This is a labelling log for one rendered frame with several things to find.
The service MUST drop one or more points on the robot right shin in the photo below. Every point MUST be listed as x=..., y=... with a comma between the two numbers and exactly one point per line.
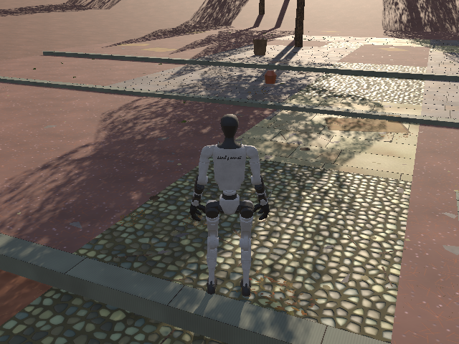
x=246, y=263

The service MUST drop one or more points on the robot left upper arm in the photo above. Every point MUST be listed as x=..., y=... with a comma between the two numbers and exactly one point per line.
x=207, y=151

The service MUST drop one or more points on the robot head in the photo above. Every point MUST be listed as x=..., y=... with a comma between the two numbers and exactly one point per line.
x=229, y=124

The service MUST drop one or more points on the robot right upper arm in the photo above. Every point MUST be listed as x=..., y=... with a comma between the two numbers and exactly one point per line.
x=251, y=152

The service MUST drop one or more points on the robot left forearm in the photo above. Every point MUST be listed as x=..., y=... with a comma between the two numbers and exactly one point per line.
x=198, y=191

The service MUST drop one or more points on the robot left hand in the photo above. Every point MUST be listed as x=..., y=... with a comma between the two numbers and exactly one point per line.
x=194, y=211

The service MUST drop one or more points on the robot right forearm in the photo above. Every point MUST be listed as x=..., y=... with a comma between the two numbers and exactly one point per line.
x=260, y=191

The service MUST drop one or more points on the robot right hand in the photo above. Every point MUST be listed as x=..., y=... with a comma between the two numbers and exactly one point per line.
x=264, y=209

